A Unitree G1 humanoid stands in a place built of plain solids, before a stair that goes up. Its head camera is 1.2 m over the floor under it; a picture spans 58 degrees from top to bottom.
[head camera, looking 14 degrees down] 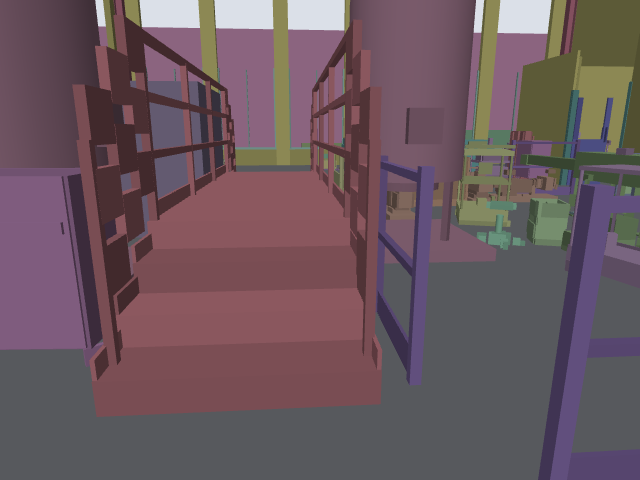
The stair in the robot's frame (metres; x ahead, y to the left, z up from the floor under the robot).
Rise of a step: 0.17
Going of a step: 0.30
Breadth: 1.25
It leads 4 degrees to the left of straight ahead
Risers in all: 4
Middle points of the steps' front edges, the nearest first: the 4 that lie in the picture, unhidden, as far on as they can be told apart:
1.68 0.35 0.17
1.98 0.37 0.34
2.28 0.39 0.51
2.58 0.41 0.68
